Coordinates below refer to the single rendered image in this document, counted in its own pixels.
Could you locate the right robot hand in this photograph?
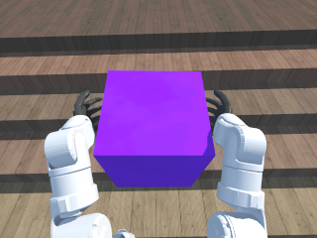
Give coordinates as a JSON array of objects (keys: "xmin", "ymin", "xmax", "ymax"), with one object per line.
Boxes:
[{"xmin": 205, "ymin": 89, "xmax": 233, "ymax": 132}]

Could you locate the robot left shin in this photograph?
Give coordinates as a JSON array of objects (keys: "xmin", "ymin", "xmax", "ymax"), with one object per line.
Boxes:
[{"xmin": 117, "ymin": 229, "xmax": 129, "ymax": 233}]

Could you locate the robot left upper arm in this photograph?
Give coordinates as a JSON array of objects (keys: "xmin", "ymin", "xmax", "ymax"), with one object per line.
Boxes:
[{"xmin": 53, "ymin": 212, "xmax": 112, "ymax": 238}]

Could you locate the robot left forearm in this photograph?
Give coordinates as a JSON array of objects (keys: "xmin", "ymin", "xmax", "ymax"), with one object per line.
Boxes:
[{"xmin": 44, "ymin": 115, "xmax": 99, "ymax": 238}]

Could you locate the left robot hand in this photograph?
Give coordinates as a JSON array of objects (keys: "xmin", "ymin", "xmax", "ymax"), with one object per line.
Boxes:
[{"xmin": 72, "ymin": 90, "xmax": 103, "ymax": 132}]

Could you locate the robot right forearm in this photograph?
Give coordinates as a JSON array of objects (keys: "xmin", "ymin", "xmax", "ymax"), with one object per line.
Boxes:
[{"xmin": 213, "ymin": 113, "xmax": 267, "ymax": 238}]

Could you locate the carton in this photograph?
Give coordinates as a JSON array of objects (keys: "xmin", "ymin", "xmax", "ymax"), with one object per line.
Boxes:
[{"xmin": 93, "ymin": 70, "xmax": 216, "ymax": 187}]

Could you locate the robot right upper arm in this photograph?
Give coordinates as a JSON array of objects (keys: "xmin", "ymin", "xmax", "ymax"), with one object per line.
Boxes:
[{"xmin": 206, "ymin": 211, "xmax": 267, "ymax": 238}]

